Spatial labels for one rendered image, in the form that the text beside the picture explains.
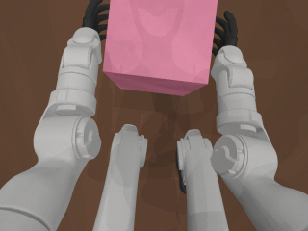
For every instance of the robot left hand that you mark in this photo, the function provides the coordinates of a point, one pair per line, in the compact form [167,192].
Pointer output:
[92,17]

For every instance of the robot left forearm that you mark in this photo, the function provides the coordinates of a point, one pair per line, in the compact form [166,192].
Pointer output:
[77,77]

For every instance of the left robot upper arm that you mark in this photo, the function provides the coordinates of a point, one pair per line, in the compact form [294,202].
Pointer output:
[37,199]

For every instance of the robot left shin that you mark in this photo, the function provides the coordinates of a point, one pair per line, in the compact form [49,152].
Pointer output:
[118,136]

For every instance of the robot right forearm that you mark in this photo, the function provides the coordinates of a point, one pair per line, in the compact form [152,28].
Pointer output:
[237,112]

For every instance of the carton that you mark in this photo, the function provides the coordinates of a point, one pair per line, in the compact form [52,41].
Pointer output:
[160,46]

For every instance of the right robot upper arm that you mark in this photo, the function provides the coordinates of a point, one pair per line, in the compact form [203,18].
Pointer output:
[247,166]

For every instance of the right robot foot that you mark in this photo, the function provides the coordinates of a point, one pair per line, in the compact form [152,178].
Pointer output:
[181,182]

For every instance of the robot right hand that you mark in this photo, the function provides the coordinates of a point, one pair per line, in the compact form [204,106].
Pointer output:
[229,35]

